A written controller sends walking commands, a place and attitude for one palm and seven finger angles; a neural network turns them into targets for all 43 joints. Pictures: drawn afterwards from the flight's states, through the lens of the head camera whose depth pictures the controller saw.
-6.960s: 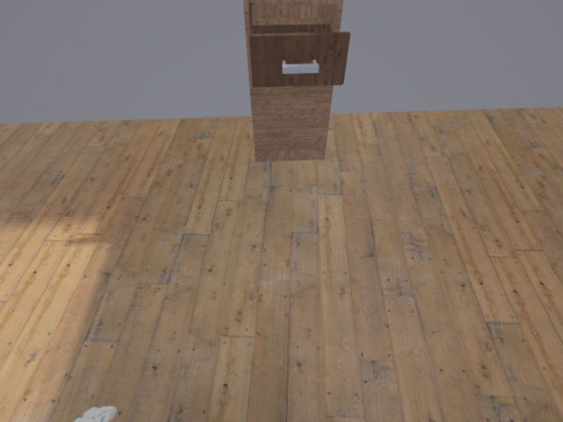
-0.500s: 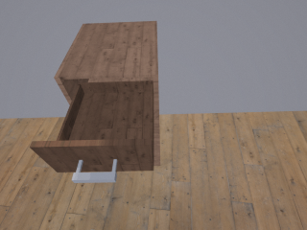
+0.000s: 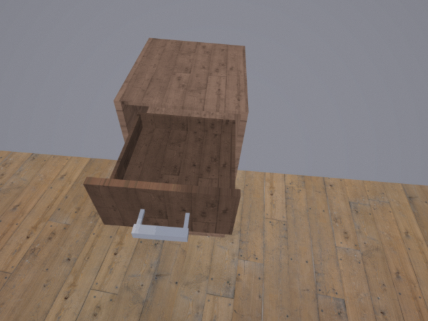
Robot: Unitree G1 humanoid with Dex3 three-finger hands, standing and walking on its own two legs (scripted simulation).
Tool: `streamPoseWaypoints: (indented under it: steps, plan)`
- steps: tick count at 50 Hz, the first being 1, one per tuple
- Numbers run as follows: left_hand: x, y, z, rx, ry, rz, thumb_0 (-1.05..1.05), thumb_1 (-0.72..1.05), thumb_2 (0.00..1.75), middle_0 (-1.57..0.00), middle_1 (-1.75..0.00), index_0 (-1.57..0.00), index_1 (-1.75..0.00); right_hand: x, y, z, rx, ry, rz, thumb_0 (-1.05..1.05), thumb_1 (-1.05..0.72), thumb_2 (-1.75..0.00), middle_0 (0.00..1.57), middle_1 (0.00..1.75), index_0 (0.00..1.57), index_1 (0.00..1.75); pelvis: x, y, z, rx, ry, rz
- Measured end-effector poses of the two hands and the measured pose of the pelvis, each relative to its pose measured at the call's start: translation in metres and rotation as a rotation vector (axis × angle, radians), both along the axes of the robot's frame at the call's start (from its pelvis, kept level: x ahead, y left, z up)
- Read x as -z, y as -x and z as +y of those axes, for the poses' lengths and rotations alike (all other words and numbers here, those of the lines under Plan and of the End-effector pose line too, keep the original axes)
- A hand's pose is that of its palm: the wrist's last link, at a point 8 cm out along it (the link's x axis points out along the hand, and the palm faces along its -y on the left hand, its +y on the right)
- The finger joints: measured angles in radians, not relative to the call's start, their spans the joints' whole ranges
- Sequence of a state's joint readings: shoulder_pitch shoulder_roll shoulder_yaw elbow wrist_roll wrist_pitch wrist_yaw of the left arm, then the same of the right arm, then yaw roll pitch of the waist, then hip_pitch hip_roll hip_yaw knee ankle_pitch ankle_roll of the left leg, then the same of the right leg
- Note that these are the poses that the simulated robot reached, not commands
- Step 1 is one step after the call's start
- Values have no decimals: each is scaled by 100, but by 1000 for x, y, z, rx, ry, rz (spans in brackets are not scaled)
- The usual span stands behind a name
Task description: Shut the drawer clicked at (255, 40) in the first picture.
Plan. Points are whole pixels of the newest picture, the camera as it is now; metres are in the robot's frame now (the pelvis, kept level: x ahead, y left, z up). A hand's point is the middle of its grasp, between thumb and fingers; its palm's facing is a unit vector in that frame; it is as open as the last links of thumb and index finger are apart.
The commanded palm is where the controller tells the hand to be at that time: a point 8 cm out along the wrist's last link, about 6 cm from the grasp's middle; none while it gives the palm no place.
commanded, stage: come to a stop and stand still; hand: left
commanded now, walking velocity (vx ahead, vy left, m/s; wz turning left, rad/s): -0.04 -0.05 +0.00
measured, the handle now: (162, 224) +0.34 +0.14 -0.08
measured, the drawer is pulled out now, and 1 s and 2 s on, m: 0.29 0.29 0.29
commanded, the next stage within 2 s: look again from close up in 0.30 s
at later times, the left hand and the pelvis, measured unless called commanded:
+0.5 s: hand out of the picture +0.02 +0.16 -0.18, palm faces -0.01 -0.98 -0.22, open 7.3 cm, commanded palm none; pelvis +0.01 -0.02 -0.01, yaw -1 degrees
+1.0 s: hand out of the picture +0.01 +0.14 -0.18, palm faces -0.01 -0.98 -0.22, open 7.3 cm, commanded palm +0.11 +0.19 -0.08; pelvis +0.01 -0.03 -0.01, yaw -1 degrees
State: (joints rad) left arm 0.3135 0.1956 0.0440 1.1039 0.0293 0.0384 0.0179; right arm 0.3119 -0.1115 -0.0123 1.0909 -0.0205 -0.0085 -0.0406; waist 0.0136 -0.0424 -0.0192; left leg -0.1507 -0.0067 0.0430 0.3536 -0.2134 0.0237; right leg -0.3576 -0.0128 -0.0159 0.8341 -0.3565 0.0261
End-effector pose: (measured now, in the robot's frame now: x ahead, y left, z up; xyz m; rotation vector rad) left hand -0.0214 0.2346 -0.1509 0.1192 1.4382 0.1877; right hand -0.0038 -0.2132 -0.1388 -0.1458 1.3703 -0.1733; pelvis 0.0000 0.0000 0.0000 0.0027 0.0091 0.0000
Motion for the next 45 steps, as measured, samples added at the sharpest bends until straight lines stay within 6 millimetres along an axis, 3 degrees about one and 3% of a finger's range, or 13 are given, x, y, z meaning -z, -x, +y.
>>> streamPoseWaypoints:
  steps: [3, 8, 15, 23, 30, 37, 45]
  plan:
    - [-1, 13, -10, 14, 6, 64, 0, 91, 90, -19, -30, -20, -30, 5, 9, -1, 23, -13, 21, 1, -92, -90, 20, 30, 21, 30, 1, 0, -3, 6, -12, 4]
    - [0, 19, -32, 50, -8, 76, 0, 91, 90, -19, -30, -20, -30, 23, 21, -9, 35, -57, 67, 1, -92, -90, 20, 30, 20, 30, 10, 5, -12, 21, 3, 11]
    - [6, 0, -49, 66, 25, 8, 0, 91, 90, -20, -30, -21, -30, 25, 10, -13, 28, -55, 31, 1, -92, -90, 19, 30, 20, 30, 14, -4, -14, 15, 21, 2]
    - [1, -31, -35, 80, -19, -61, 2, 93, 90, -20, -30, -21, -30, 24, 1, -13, 19, -49, 9, 1, -93, -90, 19, 30, 20, 30, 11, -11, -16, 20, 0, -20]
    - [-6, -47, -27, 87, -45, -95, 1, 92, 90, -19, -30, -20, -30, 23, -2, -16, 10, -55, 13, 1, -93, -90, 19, 30, 20, 30, 9, -14, -19, 21, -8, -19]
    - [-7, -48, -31, 88, -41, -94, 0, 91, 90, -19, -30, -20, -30, 21, -5, -21, 5, -51, 15, 0, -92, -90, 19, 30, 20, 30, 7, -15, -22, 24, -12, -20]
    - [-6, -37, -38, 82, -28, -65, 0, 92, 90, -19, -30, -20, -30, 19, -7, -27, 0, -44, 15, 0, -91, -90, 19, 30, 20, 30, 6, -13, -26, 25, -13, -19]
